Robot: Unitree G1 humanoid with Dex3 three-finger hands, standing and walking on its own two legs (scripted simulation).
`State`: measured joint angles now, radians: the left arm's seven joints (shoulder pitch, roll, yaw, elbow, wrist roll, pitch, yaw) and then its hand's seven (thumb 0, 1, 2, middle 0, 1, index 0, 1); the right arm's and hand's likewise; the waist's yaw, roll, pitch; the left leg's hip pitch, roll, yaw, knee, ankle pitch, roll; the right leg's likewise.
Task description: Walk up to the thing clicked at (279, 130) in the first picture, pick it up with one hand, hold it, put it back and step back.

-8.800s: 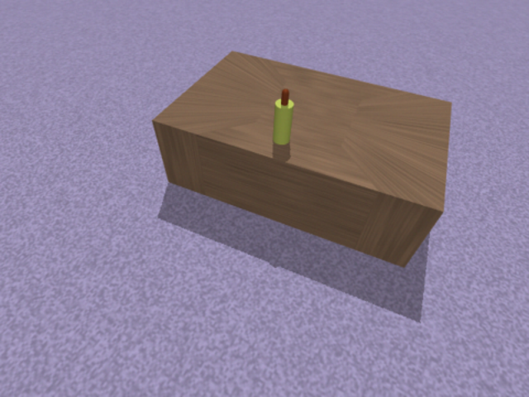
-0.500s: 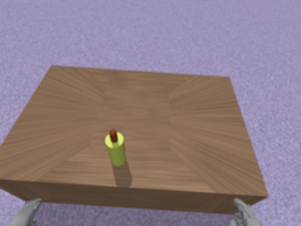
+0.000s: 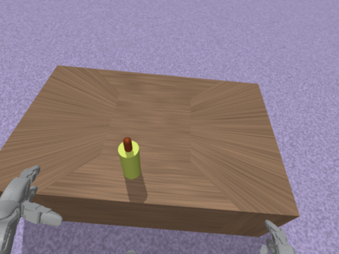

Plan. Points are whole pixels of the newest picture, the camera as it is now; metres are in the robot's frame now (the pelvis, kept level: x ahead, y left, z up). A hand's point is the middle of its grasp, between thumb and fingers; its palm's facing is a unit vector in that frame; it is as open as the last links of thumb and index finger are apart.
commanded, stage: go down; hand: left
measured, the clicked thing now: (129, 156) +0.48 +0.14 -0.22
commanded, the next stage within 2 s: none
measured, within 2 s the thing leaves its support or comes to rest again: neither
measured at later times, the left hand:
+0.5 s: hand (41, 168) +0.32 +0.32 -0.01, palm faces +0.05 -0.98 -0.17, open 17.6 cm
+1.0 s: hand (40, 139) +0.38 +0.34 +0.01, palm faces +0.07 -0.99 -0.11, open 17.4 cm
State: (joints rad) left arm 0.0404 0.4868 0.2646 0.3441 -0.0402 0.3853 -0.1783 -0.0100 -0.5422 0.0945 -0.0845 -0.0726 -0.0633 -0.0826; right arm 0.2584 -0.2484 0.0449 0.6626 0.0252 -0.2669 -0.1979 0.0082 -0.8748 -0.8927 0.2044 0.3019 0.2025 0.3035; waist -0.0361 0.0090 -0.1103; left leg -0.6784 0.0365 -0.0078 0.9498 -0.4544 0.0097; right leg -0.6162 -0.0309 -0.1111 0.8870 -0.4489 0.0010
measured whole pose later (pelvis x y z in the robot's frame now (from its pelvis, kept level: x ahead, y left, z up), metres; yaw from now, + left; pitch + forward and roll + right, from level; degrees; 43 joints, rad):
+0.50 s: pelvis -0.01 +0.01 +0.00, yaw -2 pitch +12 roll -2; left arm -0.28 0.58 0.42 0.83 -0.03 0.03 -0.41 -0.01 -0.59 0.04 -0.09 -0.03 -0.07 -0.05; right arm 0.37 -0.28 0.01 0.73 0.00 -0.22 -0.14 0.01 -0.90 -0.90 0.20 0.30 0.20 0.30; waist -0.04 -0.01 -0.08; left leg -0.70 0.04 0.03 0.92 -0.43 0.02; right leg -0.66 -0.02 -0.07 0.86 -0.41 0.01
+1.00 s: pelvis -0.02 +0.01 -0.01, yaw -3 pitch +16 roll -3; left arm -0.58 0.74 0.51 1.12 -0.04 -0.14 -0.48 -0.01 -0.54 0.03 -0.09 -0.04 -0.07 -0.04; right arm 0.38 -0.30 0.05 0.70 -0.02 -0.19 -0.13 0.00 -0.88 -0.89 0.20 0.30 0.20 0.30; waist -0.10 -0.02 -0.08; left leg -0.84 0.06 0.02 0.99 -0.43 0.03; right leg -0.79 -0.01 -0.08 0.90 -0.39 0.01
